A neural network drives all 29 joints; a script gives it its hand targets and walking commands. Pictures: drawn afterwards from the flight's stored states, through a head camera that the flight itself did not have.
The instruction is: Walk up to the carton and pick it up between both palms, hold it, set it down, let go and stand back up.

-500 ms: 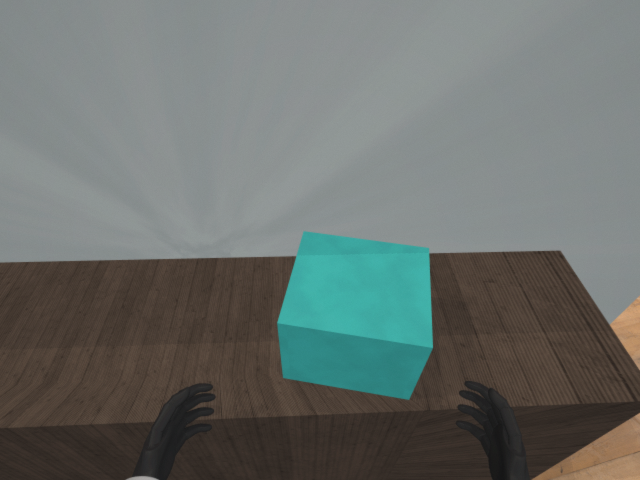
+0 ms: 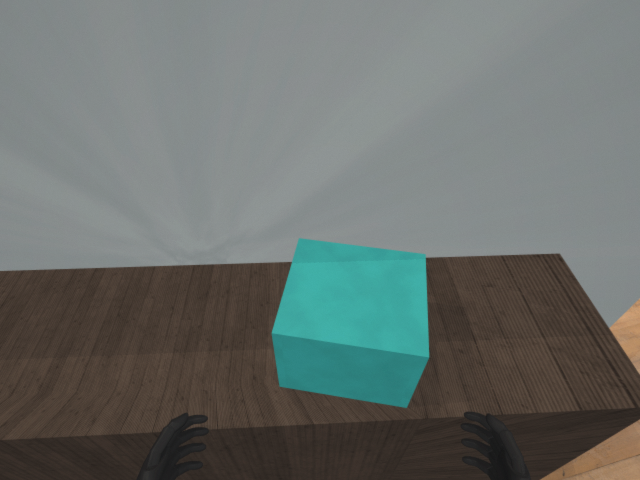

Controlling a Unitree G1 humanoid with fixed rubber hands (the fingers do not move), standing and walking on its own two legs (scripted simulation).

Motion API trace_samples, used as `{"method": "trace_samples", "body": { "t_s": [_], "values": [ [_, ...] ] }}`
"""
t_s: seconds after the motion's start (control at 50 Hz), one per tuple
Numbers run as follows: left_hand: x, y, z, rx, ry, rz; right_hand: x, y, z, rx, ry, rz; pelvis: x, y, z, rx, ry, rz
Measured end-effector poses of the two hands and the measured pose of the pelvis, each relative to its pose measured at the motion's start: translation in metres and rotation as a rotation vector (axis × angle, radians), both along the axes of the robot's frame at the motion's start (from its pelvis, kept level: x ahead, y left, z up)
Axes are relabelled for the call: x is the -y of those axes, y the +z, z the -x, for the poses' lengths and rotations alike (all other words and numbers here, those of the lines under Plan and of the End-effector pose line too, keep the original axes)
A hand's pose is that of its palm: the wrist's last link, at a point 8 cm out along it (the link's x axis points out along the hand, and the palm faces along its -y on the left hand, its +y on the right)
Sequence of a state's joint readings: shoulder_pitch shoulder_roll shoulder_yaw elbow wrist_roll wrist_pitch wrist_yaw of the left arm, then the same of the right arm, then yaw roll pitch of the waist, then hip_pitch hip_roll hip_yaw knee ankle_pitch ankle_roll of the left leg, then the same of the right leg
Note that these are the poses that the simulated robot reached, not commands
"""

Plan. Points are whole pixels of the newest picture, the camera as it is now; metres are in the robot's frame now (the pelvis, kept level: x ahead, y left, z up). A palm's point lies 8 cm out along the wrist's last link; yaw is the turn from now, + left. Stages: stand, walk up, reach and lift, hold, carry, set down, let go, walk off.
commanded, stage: set down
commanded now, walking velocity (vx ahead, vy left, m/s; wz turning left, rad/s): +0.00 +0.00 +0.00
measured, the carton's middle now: (351, 321) +0.39 -0.01 -0.06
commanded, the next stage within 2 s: let go in 0.36 s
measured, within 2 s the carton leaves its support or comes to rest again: neither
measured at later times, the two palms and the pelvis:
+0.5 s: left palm out of the picture +0.14 +0.23 -0.08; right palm out of the picture +0.16 -0.22 -0.08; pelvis +0.00 -0.01 +0.00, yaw +1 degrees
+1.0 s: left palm out of the picture +0.14 +0.22 -0.09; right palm out of the picture +0.14 -0.25 -0.09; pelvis -0.01 -0.01 +0.00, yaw +1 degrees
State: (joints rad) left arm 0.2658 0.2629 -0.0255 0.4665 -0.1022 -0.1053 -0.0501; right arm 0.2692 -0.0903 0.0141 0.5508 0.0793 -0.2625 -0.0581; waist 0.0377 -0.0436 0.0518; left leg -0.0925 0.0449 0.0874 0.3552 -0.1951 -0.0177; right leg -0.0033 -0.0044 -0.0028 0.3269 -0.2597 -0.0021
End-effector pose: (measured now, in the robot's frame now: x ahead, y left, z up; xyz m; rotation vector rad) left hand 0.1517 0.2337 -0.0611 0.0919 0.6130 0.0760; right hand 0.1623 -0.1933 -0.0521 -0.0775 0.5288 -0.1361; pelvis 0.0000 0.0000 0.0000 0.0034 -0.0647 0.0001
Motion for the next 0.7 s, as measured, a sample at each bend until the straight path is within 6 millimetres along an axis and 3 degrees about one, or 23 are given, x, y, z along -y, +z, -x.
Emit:
{"method": "trace_samples", "body": {
  "t_s": [0.42,0.7],
  "values": [
    [0.003,-0.013,0.012,-0.179,0.021,-0.041,0.023,-0.020,0.005,-0.126,0.060,0.058,0.009,0.001,-0.002,-0.007,0.010,-0.003],
    [0.017,-0.023,0.003,-0.241,0.013,-0.056,0.038,-0.026,0.007,-0.185,0.091,0.092,0.014,0.000,0.002,-0.006,0.014,-0.005]
  ]
}}
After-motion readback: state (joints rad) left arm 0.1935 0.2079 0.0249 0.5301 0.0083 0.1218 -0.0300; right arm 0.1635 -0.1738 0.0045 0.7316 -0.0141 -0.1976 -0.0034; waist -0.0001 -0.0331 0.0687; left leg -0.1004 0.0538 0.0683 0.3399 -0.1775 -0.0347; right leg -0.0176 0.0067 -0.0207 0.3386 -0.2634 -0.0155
